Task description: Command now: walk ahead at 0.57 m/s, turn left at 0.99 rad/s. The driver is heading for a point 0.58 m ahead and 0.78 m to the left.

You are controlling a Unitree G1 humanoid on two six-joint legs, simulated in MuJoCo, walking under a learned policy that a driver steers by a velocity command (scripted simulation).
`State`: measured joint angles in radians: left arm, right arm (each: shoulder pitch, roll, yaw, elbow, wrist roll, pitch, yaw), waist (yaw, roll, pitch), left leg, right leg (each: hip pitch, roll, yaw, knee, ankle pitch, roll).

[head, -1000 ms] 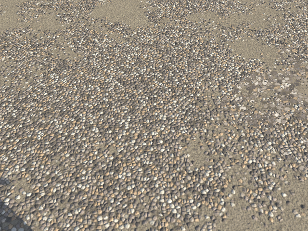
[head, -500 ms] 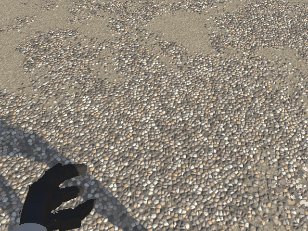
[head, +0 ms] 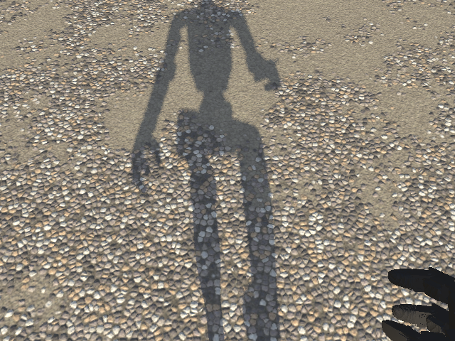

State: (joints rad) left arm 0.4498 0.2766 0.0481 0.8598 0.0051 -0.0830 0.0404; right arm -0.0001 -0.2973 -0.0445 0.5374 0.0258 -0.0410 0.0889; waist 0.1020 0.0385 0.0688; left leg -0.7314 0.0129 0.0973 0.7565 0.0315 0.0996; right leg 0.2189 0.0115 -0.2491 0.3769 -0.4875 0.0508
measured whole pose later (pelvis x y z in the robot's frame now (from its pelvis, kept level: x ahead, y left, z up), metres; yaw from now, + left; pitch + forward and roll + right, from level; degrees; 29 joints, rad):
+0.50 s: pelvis +0.26 -0.06 +0.02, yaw +30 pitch +2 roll -1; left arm 0.07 0.27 0.04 0.63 0.03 -0.03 0.02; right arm 0.17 -0.34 -0.09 0.59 0.02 0.05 -0.03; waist -0.04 0.01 0.04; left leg -0.46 -0.18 -0.23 0.96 -0.52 0.00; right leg -0.44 0.05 0.11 0.54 -0.12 0.02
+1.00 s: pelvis +0.31 +0.04 +0.02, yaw +53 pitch +3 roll -1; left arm 0.17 0.30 0.06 0.68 -0.03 -0.08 -0.03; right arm 0.43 -0.24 -0.03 0.74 0.00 -0.05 0.02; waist -0.04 -0.06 -0.05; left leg -0.19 0.00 0.05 0.56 -0.43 0.07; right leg -0.65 -0.09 -0.01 1.16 -0.28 0.01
